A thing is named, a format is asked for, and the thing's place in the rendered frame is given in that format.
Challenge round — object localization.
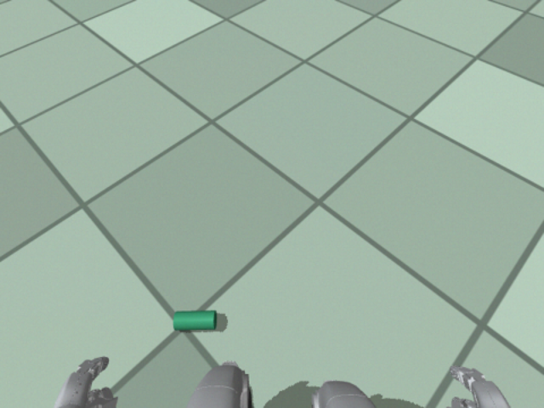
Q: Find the can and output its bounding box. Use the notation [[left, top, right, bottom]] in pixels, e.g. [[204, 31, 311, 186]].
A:
[[173, 310, 217, 331]]

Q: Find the left robot hand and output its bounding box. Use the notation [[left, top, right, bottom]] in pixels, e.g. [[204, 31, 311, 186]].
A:
[[54, 357, 118, 408]]

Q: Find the right robot hand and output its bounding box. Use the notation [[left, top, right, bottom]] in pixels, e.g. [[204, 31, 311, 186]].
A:
[[446, 365, 511, 408]]

